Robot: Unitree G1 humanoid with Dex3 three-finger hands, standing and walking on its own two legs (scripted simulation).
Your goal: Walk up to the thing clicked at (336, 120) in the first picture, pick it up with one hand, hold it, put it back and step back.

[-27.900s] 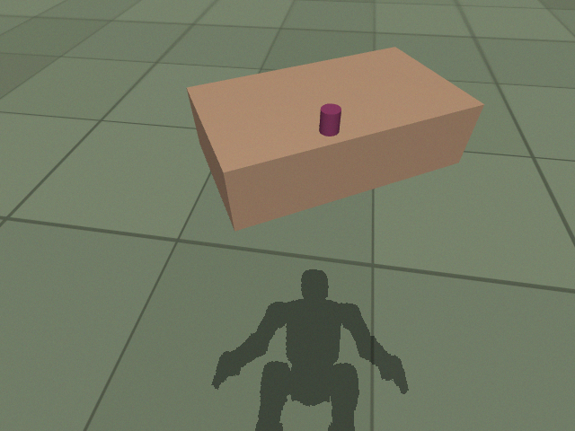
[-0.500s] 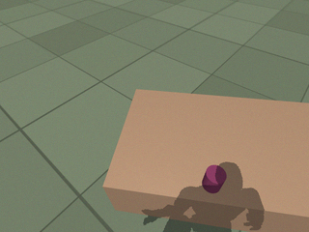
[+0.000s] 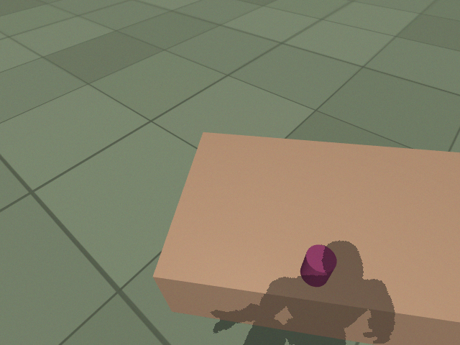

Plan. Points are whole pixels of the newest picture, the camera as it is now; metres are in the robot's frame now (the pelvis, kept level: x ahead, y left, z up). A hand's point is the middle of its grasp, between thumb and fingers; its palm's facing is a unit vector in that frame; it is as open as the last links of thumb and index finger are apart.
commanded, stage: stand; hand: right
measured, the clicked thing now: (317, 266) +0.45 -0.23 -0.37
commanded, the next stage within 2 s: step back in 0.40 s
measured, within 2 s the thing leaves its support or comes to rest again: neither
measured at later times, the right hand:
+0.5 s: hand out of the picture +0.06 -0.26 -0.16, palm faces -0.02 +0.93 -0.35, open 7.4 cm
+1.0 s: hand out of the picture -0.06 -0.19 -0.15, palm faces +0.02 +0.89 -0.45, open 7.4 cm
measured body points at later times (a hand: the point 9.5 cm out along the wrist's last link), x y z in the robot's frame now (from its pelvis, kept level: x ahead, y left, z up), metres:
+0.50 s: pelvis -0.02 +0.00 -0.01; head +0.02 +0.00 +0.44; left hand +0.07 +0.30 -0.14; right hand +0.06 -0.31 -0.14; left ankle -0.04 +0.13 -0.75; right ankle +0.02 -0.11 -0.75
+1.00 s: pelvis -0.11 +0.08 -0.01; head -0.03 +0.11 +0.43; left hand +0.03 +0.38 -0.16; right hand -0.06 -0.24 -0.12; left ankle -0.11 +0.16 -0.75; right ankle -0.14 -0.06 -0.68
